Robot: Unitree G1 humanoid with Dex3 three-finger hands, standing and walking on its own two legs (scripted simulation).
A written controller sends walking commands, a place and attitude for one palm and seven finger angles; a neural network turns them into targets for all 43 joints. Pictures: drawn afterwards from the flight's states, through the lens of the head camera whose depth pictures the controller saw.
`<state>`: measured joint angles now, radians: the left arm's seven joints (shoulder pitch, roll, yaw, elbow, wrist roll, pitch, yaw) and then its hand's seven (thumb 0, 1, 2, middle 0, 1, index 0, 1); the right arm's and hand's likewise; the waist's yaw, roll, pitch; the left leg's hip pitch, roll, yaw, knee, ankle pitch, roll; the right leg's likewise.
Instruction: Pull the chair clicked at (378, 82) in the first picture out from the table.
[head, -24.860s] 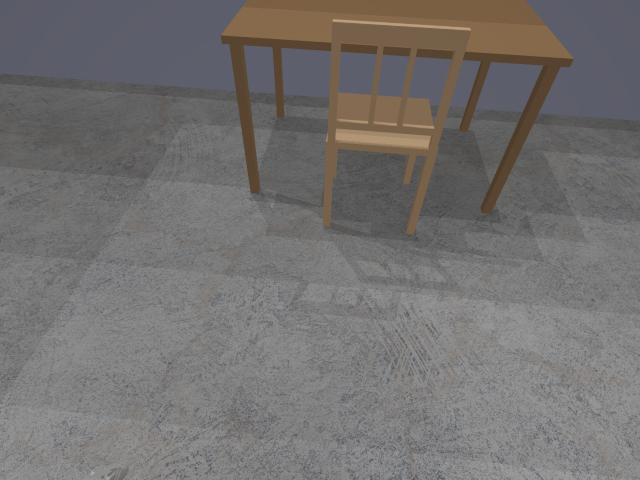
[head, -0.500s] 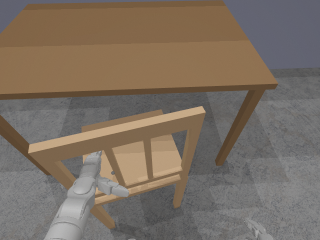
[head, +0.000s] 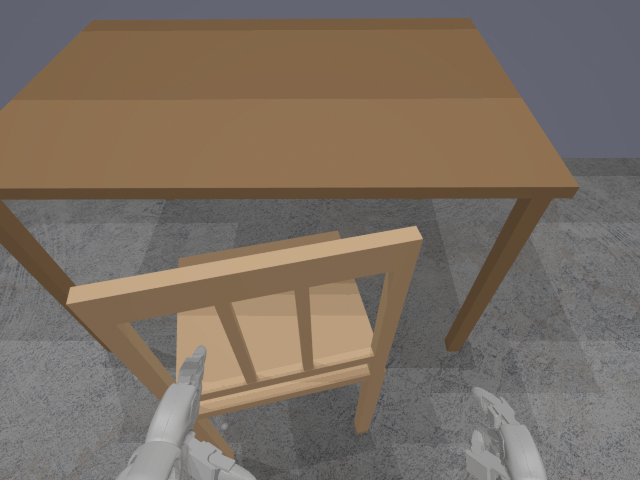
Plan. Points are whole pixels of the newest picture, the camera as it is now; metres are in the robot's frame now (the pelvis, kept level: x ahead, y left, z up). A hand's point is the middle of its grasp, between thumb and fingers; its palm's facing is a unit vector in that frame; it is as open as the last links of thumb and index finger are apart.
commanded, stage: draw the fingers out of the gap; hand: left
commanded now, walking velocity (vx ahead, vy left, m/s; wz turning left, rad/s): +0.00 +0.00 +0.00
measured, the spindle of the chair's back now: (238, 344) +0.33 +0.14 -0.06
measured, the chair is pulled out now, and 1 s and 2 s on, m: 0.11 0.11 0.11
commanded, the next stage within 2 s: draw the hand back to the body in 0.10 s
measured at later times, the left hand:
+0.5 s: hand (191, 424) +0.18 +0.14 +0.05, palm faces +0.02 -1.00 -0.07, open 17.5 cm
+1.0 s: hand (91, 408) +0.18 +0.22 +0.11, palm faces +0.26 -0.89 -0.38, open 15.2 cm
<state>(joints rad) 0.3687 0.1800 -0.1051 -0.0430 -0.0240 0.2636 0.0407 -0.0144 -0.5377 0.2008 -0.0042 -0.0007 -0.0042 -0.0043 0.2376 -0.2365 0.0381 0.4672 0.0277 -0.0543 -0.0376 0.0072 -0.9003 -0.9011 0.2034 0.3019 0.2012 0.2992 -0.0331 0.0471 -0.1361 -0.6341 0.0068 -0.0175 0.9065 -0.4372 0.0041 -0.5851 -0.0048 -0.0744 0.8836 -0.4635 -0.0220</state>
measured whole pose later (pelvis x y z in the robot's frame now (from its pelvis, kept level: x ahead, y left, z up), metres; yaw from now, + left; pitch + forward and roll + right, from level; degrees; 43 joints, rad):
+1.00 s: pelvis +0.00 +0.00 +0.03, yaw +0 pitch +1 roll -1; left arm 0.62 0.32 0.13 -0.40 -0.04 -0.04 0.14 -0.01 -0.16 0.39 -0.06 -0.08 -0.06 -0.08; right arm 0.22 -0.23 0.02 0.59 0.02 -0.13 -0.11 0.01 -0.90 -0.90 0.20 0.30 0.20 0.30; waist 0.04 0.06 -0.04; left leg -0.37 0.01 -0.01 0.72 -0.37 0.00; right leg -0.32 0.01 -0.07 0.68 -0.38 -0.02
